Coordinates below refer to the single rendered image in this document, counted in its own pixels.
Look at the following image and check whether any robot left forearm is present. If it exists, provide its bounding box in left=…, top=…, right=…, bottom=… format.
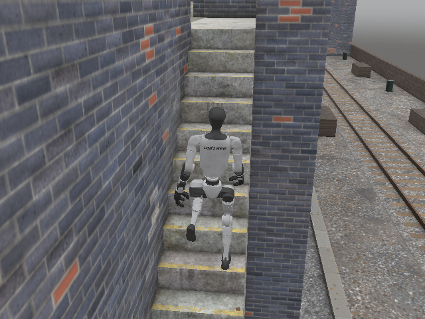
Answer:
left=176, top=163, right=190, bottom=193

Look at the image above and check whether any robot left upper arm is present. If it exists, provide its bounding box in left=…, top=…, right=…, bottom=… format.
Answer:
left=184, top=135, right=202, bottom=172

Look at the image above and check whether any robot left foot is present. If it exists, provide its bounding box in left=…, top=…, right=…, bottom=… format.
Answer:
left=186, top=224, right=196, bottom=242

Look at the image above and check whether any robot head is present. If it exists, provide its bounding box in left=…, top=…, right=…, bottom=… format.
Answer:
left=205, top=107, right=227, bottom=140

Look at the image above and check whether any robot right upper arm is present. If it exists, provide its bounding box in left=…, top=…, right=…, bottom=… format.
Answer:
left=230, top=136, right=242, bottom=172

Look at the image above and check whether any robot right forearm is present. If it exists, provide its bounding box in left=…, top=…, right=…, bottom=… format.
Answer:
left=235, top=164, right=244, bottom=180

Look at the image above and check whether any robot right hand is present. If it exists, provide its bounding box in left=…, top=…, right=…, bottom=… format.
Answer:
left=229, top=176, right=244, bottom=186

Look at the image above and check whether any robot left hand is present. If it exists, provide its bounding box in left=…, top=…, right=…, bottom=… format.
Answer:
left=174, top=190, right=189, bottom=207

